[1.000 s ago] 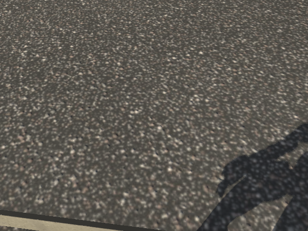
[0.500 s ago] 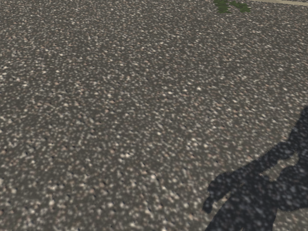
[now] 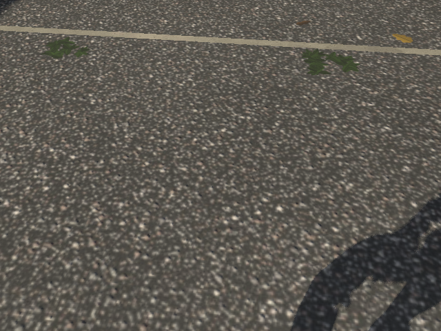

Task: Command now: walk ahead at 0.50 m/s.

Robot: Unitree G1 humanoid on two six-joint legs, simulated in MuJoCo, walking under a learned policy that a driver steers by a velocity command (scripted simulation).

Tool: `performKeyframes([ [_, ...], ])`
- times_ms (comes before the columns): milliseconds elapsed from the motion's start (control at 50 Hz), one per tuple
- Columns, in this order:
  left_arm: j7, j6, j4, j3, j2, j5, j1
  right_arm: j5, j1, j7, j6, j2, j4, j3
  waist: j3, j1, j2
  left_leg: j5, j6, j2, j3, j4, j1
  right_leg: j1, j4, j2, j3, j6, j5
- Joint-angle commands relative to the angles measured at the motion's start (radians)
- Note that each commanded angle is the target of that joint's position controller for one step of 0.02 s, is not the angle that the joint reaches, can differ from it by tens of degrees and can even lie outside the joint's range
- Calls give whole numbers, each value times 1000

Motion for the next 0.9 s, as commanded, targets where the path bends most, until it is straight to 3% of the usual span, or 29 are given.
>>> performKeyframes([
  [20,-7,-32,-28,-15,-26,-3,-86,6,84,-15,21,5,-54,23,117,-85,-21,71,-18,39,9,-277,-73,-71,-474,-149,175,9,258],
  [60,15,-44,-13,-15,23,-2,-38,-18,-5,-8,17,-32,-80,11,66,-55,-82,175,-55,40,98,-464,-6,-16,-539,-119,116,9,455],
  [80,30,-47,-1,-8,53,-7,-1,-19,-33,-5,13,-38,-87,7,42,-39,-105,201,-77,52,129,-541,-6,55,-556,-125,118,7,519],
  [120,59,-48,17,2,97,-18,70,-11,-128,0,9,-41,-104,1,23,8,-88,253,-100,83,170,-733,-32,215,-581,-149,149,24,575],
  [160,78,-43,28,10,115,-22,136,0,-240,11,10,-32,-127,-2,43,60,-75,259,-121,97,178,-886,-90,371,-601,-195,193,39,574],
  [200,87,-33,34,16,126,-27,177,9,-304,19,8,-31,-139,-5,70,86,-90,242,-136,102,172,-1019,-118,491,-617,-239,218,40,559],
  [260,84,-15,42,26,132,-26,207,13,-385,31,1,-35,-158,-11,110,105,-102,173,-132,88,192,-1145,-123,615,-596,-276,217,19,611],
  [300,81,-9,46,31,138,-22,211,13,-423,42,-9,-32,-168,-11,130,103,-105,122,-112,70,217,-1212,-79,652,-558,-280,197,8,732],
  [340,81,-4,40,42,168,-20,190,10,-421,50,-21,-48,-169,-17,119,76,-128,75,-84,31,252,-1257,47,646,-487,-281,175,1,996],
  [380,86,3,33,53,199,-18,168,6,-328,49,-27,-95,-144,-39,57,15,-171,30,-50,-13,273,-1278,204,665,-366,-286,177,-1,1263],
  [400,84,8,22,58,211,-19,135,4,-201,42,-26,-129,-107,-57,-4,-53,-181,75,-23,-27,275,-1328,369,631,-239,-272,166,5,1317],
  [420,76,4,1,58,210,-20,89,-7,-15,26,-24,-174,-54,-80,-95,-137,-190,141,22,33,200,-1298,695,427,-61,-251,178,10,1224],
  [440,67,-10,-37,43,166,-6,45,-29,198,2,-14,-253,-7,-101,-244,-196,-45,163,82,259,-49,-1260,1030,155,258,-155,146,23,736],
  [460,49,-29,-21,9,33,-25,190,-38,167,-5,-13,-231,-16,-89,-356,-95,223,90,271,492,-529,-1368,1285,-208,622,27,226,77,-151],
  [480,41,-54,-28,44,166,-47,114,-22,102,-10,-7,-155,-24,-74,-247,-117,90,9,211,438,-455,-1438,1123,-270,694,-43,352,52,-130],
  [500,42,-59,-68,61,207,-79,11,-22,25,-11,-12,-116,-37,-62,-109,-83,65,33,149,395,-259,-1478,958,-277,670,-91,325,50,-33],
  [520,53,-51,-82,59,178,-81,-31,-23,-18,0,-26,-85,-28,-52,-21,-41,-25,110,108,352,-146,-1530,814,-258,616,-121,297,58,25],
  [540,65,-37,-81,71,177,-68,-38,-26,-38,6,-39,-55,-23,-43,17,-13,-22,154,74,311,-56,-1556,738,-237,559,-147,290,66,69],
  [560,66,-20,-77,70,148,-66,-5,-34,-40,8,-44,-45,-9,-39,34,17,6,156,51,284,9,-1577,675,-196,539,-166,291,68,96],
  [600,64,4,-91,67,99,-63,7,-31,-22,6,-48,-71,19,-48,63,39,39,192,39,269,78,-1609,604,-204,509,-188,279,78,108],
  [620,63,12,-108,67,97,-66,-17,-35,-16,2,-49,-93,26,-54,82,44,39,210,37,273,107,-1623,580,-239,485,-199,278,87,124],
  [680,56,17,-161,68,109,-50,-124,-44,4,-15,-49,-138,36,-65,107,31,19,253,31,260,195,-1640,559,-306,340,-208,272,111,262],
  [740,36,8,-199,57,94,-43,-235,-38,35,-28,-48,-163,39,-70,109,-8,11,268,-6,227,282,-1637,585,-252,89,-187,206,98,431],
  [820,17,12,-264,48,90,-43,-380,-18,124,-43,-21,-191,67,-84,124,-61,5,343,-22,292,311,-1583,794,-315,-67,-159,154,76,413],
  [860,1,14,-292,56,109,-42,-392,-13,111,-49,0,-204,62,-90,123,-40,25,535,-46,312,337,-1502,864,-294,-112,-125,120,50,329],
  [900,-10,16,-284,82,159,-32,-287,-12,83,-65,22,-229,40,-99,51,23,77,873,-83,301,360,-1309,878,-134,-123,-37,55,21,242],
])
